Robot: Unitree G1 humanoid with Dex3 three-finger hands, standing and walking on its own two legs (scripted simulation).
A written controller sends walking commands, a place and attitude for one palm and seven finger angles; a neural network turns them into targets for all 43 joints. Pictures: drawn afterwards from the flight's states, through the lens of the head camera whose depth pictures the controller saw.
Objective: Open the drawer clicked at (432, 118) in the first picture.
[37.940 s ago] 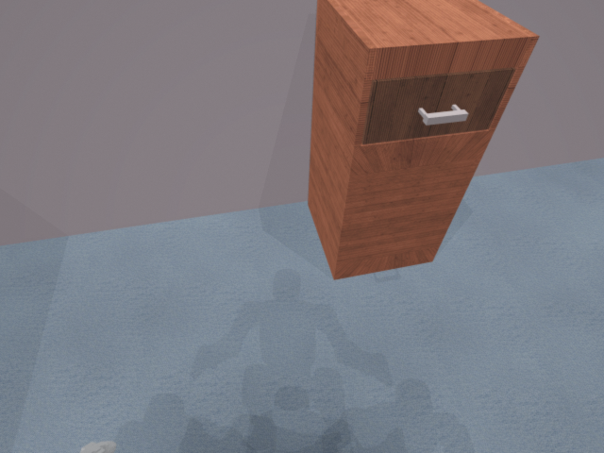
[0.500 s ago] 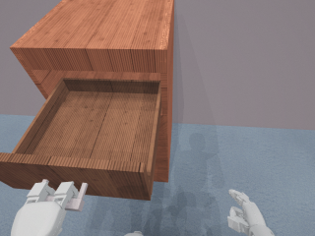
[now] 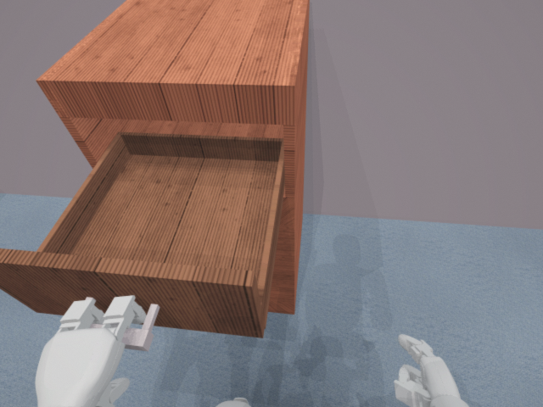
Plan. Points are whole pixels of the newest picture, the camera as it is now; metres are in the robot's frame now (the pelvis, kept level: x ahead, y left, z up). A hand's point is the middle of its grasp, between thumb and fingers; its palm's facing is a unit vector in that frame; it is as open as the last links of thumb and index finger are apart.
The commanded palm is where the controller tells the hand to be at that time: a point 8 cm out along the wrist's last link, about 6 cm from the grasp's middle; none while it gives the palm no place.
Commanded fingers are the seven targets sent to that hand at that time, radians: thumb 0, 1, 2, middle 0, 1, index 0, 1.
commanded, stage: open the thumb to release the handle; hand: left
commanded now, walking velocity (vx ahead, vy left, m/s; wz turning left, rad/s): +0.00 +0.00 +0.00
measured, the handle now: (114, 321) +0.22 +0.25 +0.04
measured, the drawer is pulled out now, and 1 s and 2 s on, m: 0.30 0.29 0.29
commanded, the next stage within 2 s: lift the hand off the handle in 0.10 s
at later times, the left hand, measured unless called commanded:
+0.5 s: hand (110, 363) +0.17 +0.24 +0.02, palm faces +0.05 -0.08 -1.00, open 13.7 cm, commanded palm +0.16 +0.24 +0.07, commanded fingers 0.00 -0.50 0.30 -0.30 -1.20 -0.30 -1.20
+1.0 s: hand (87, 344) +0.18 +0.25 +0.07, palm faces +0.06 -0.09 -0.99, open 13.5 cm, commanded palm +0.16 +0.24 +0.14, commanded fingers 0.00 -0.50 0.30 -0.30 -1.20 -0.30 -1.20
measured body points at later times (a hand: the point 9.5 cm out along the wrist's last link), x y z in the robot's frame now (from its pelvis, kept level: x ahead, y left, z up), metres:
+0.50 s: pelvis -0.01 +0.00 +0.00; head +0.02 -0.02 +0.45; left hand +0.16 +0.24 +0.07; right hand +0.20 -0.21 -0.10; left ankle +0.02 +0.13 -0.68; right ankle -0.01 -0.09 -0.68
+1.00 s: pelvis +0.00 +0.01 +0.02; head +0.00 -0.02 +0.47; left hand +0.17 +0.25 +0.13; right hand +0.21 -0.21 -0.07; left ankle +0.02 +0.13 -0.68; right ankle -0.01 -0.09 -0.68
